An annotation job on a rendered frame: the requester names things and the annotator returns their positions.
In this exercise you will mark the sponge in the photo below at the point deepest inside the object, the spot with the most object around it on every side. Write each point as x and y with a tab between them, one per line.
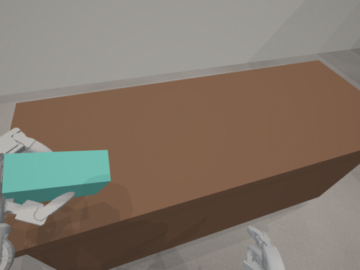
43	176

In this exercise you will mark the left robot hand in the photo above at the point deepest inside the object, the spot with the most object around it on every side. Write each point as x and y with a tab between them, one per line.
15	141

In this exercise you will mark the robot left forearm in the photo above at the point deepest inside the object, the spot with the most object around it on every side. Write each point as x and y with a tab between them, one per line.
7	251

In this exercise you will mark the table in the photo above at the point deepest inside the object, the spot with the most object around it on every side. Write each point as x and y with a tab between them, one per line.
189	158

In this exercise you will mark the right robot hand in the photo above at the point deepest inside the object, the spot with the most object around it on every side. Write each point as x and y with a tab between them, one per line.
268	259

